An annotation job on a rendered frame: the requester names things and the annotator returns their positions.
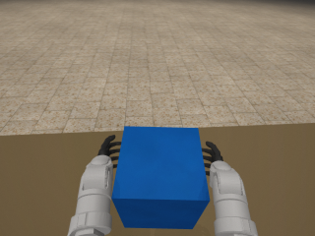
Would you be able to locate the robot left hand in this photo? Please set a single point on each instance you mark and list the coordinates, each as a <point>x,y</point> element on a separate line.
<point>105,149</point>

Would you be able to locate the right robot forearm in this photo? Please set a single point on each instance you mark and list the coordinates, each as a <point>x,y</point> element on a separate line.
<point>230,201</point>

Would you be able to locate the left robot forearm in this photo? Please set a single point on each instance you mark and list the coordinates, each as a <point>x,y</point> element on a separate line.
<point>92,216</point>

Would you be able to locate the robot right hand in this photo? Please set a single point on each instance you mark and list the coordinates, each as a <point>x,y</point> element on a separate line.
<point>215,155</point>

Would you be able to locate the carton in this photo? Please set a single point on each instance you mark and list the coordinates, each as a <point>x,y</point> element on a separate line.
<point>160,179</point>

